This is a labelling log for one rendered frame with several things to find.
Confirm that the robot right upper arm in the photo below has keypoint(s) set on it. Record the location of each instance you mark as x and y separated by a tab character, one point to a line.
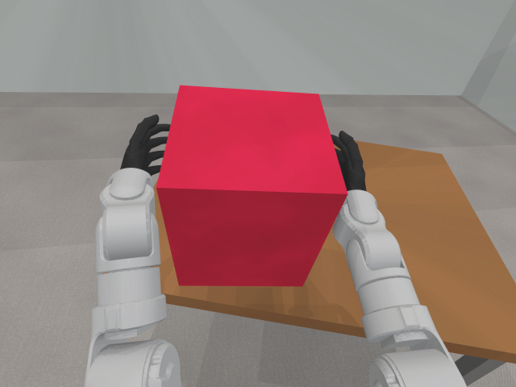
417	368

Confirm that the table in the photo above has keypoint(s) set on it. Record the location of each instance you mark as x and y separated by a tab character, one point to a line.
454	267

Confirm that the right robot forearm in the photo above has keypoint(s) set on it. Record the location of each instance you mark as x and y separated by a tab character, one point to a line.
393	315

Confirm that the left robot forearm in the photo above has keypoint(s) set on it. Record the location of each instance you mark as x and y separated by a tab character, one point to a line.
130	301

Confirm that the carton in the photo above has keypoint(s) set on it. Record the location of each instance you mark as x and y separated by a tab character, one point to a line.
249	186

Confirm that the robot left upper arm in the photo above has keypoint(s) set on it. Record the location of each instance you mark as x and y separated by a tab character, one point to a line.
148	363

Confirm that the right robot hand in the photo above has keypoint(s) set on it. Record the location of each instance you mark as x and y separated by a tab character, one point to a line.
350	161

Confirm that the left robot hand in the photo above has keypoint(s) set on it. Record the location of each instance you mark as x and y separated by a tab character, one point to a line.
138	153

